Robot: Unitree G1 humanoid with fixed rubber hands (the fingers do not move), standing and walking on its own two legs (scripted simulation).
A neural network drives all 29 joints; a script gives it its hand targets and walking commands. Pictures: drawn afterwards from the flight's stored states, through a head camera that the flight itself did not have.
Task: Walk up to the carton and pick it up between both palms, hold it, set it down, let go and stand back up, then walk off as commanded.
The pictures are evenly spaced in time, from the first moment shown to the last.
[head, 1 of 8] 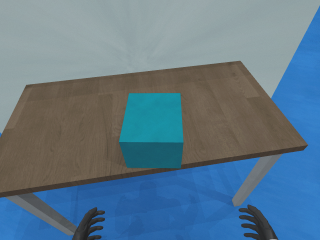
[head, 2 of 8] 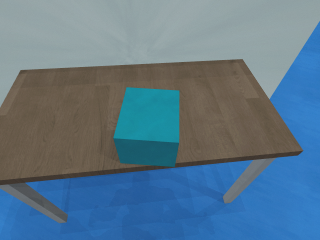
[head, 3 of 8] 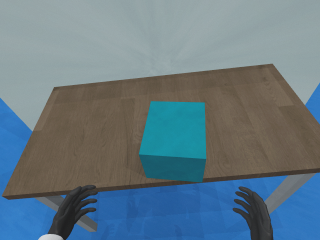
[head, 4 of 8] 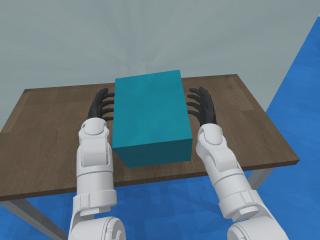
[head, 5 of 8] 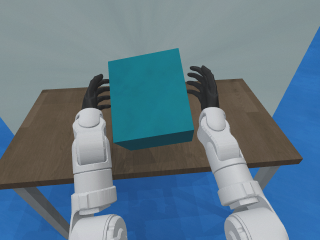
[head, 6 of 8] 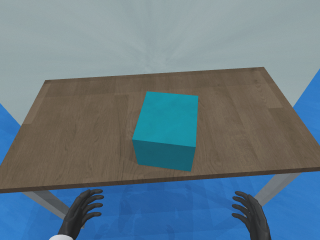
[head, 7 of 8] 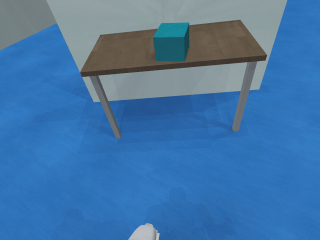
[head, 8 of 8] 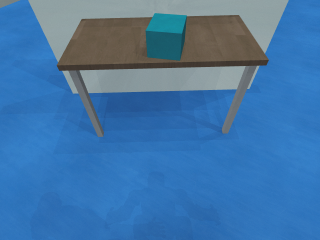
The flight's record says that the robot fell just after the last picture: no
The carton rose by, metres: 0.20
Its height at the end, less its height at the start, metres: +0.00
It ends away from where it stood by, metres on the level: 0.03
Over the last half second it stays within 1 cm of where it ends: yes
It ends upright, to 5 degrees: yes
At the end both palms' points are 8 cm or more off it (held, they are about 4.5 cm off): yes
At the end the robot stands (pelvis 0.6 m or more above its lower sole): yes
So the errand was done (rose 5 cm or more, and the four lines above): yes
